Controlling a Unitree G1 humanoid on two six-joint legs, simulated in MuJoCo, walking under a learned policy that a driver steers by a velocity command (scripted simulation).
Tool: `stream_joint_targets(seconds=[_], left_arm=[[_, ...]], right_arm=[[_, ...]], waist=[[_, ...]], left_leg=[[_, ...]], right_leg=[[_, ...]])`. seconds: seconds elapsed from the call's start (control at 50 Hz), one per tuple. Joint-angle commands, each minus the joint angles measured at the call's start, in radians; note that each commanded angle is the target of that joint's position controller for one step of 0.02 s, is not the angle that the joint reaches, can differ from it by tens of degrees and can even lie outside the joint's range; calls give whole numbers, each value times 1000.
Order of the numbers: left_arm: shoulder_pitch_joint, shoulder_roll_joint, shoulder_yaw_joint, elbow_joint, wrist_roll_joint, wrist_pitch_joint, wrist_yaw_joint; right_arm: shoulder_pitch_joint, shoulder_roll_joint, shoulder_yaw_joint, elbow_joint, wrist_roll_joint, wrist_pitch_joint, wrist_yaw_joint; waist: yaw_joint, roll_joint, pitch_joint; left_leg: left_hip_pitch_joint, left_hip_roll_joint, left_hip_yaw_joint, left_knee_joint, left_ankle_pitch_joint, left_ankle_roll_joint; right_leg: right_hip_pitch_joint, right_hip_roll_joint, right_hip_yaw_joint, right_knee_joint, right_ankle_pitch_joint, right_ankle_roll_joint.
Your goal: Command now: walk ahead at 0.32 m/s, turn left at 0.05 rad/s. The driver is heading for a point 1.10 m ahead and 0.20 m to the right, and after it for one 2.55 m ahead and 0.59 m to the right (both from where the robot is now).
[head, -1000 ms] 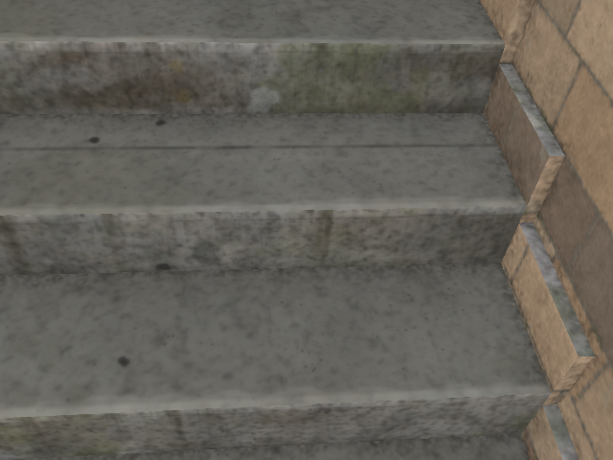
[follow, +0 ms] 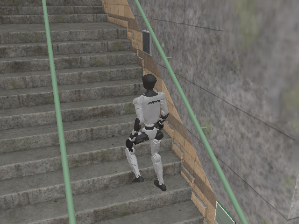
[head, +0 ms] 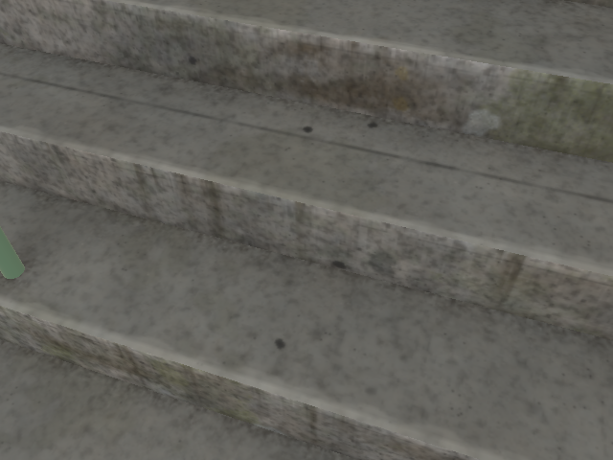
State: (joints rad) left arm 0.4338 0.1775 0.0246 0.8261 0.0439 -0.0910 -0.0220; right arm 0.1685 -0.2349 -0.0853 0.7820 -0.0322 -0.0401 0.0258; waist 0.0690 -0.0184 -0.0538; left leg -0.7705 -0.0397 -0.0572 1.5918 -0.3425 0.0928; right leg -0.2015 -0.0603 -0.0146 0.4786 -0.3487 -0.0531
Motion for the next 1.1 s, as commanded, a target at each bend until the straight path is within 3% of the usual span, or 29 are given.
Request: stream_joint_targets(seconds=[0.02,0.06,0.08,0.1,0.16,0.18,0.22,0.26,0.28,0.3,0.32,0.34,0.36,0.4,0.44,0.5,0.56,0.6,0.72,0.84,0.88,0.9,0.94,1.0,1.02,1.04,1.06,1.08,1.1], left_arm=[[155,97,33,55,-50,-21,72],[155,110,48,63,-45,-40,87],[188,6,-9,128,62,-23,-4],[256,-40,-20,177,83,-15,-30],[96,80,-9,183,70,-20,-48],[27,76,-12,166,83,-14,-66],[131,166,15,195,-15,-4,-95],[63,198,14,149,-28,-22,-94],[108,199,19,166,-16,-44,-108],[99,168,22,171,1,-62,-110],[93,71,2,138,54,-58,-120],[32,46,23,95,41,-47,-116],[24,34,51,124,7,-38,-105],[46,-41,27,187,-10,-38,-78],[-31,-20,19,176,-26,-21,-79],[-121,27,26,177,-37,5,-78],[-225,39,24,157,-58,0,-92],[-242,67,30,171,-36,-10,-100],[-487,33,-12,101,-58,2,-88],[-660,32,-34,-24,-73,46,-54],[-710,32,-28,-52,-72,74,-37],[-753,47,-25,-72,-66,99,-45],[-741,38,-12,-104,-70,122,-77],[-365,105,25,-3,-75,100,-66],[-93,174,57,104,-70,103,-35],[138,217,71,212,-23,114,-18],[193,213,68,204,19,121,-34],[128,180,69,221,27,96,-20],[37,112,47,232,18,66,-26]], right_arm=[[-206,127,57,-192,-40,16,42],[-256,117,67,-257,-25,45,21],[-272,85,98,-200,17,17,-3],[-324,73,112,-229,5,7,-12],[-410,68,148,-290,-34,26,-12],[-491,43,155,-314,-28,45,-17],[-571,83,186,-307,-25,95,33],[-276,14,155,-138,-12,64,67],[-221,-25,140,-113,14,26,55],[-69,-64,126,-62,-7,11,42],[174,-155,89,17,-27,5,32],[351,-271,48,99,-38,-11,30],[397,-277,49,143,-22,-37,30],[109,-213,57,122,25,-52,34],[-74,-26,100,113,11,-32,37],[-68,70,123,163,-22,-36,30],[8,51,114,215,-40,-50,26],[68,27,115,231,-62,-56,28],[392,51,132,392,-113,-48,24],[486,80,160,457,-167,-53,39],[530,72,159,475,-150,-56,54],[324,28,151,406,-112,-53,78],[363,-95,133,394,-42,-108,76],[256,-276,71,375,-32,-117,86],[277,-201,78,363,-106,-113,100],[270,-107,91,350,-134,-90,142],[233,-57,80,325,-34,-66,162],[204,27,90,314,-14,-57,148],[154,59,96,306,-49,-68,124]], waist=[[-9,24,59],[-13,-57,86],[37,-330,151],[59,-206,134],[-23,-2,15],[-37,-15,9],[-46,-212,34],[-113,-225,12],[-132,-208,-108],[-202,-78,-223],[-273,174,-386],[-263,334,-395],[-234,375,-277],[-97,341,-120],[-18,92,-95],[23,35,-30],[-6,24,9],[-23,40,12],[-122,23,8],[-111,32,34],[-111,91,46],[-41,57,90],[27,200,11],[145,274,20],[174,164,-144],[178,3,-270],[163,-66,-281],[133,-33,-128],[79,-20,-26]], left_leg=[[-438,30,117,306,12,-48],[-641,79,53,420,-67,-60],[-866,160,-98,384,-181,80],[-962,173,-97,400,-264,139],[-708,233,23,98,-111,174],[-401,254,29,-110,1,160],[-79,149,135,-193,-348,38],[-9,89,213,-212,-248,42],[178,47,130,-272,-213,61],[462,93,-85,-405,-171,91],[769,220,-443,-709,-243,139],[769,343,-747,-1047,-483,82],[569,369,-827,-1131,-658,-35],[245,370,-581,-1048,-579,-11],[135,411,-471,-1064,-392,-21],[133,415,-306,-1147,-112,-34],[254,348,-33,-1211,34,-38],[367,323,75,-1235,160,-15],[796,287,212,-1268,274,-7],[926,359,256,-1377,547,-5],[959,357,284,-1400,618,-11],[732,366,389,-1490,820,-34],[464,358,435,-1373,1791,2],[696,407,397,-1052,2037,25],[414,364,321,-744,1897,-22],[90,195,237,-408,918,-31],[-18,-18,32,151,342,4],[-183,-20,-151,406,431,44],[-278,-15,-186,517,449,65]], right_leg=[[262,-197,307,-212,105,-208],[334,-254,343,-234,83,-215],[371,-302,315,-274,-92,-202],[441,-339,374,-287,-67,-208],[151,-290,258,-381,-74,-162],[-154,-257,196,-457,-69,-135],[-315,-270,150,-573,-63,-138],[-83,-273,55,-427,391,-87],[-95,-222,30,-297,743,-53],[-280,-148,55,-42,812,-17],[-512,-44,173,247,458,-29],[-647,70,270,658,257,-56],[-697,110,400,1094,361,-63],[-762,59,339,1440,462,-81],[-762,16,292,1540,549,-91],[-837,0,297,1557,552,-138],[-936,50,280,1571,505,-194],[-987,74,245,1608,488,-200],[-1364,92,162,1745,380,-282],[-1460,34,83,1489,346,-276],[-1458,39,35,1398,324,-261],[-1185,-11,-98,1146,177,-246],[-645,151,-301,1117,2,-152],[-479,270,-237,666,-8,-117],[-50,243,3,688,225,-195],[316,154,356,350,310,-277],[202,-31,793,21,192,-390],[43,-46,841,-46,-54,-355],[-108,-26,799,-13,-158,-361]])
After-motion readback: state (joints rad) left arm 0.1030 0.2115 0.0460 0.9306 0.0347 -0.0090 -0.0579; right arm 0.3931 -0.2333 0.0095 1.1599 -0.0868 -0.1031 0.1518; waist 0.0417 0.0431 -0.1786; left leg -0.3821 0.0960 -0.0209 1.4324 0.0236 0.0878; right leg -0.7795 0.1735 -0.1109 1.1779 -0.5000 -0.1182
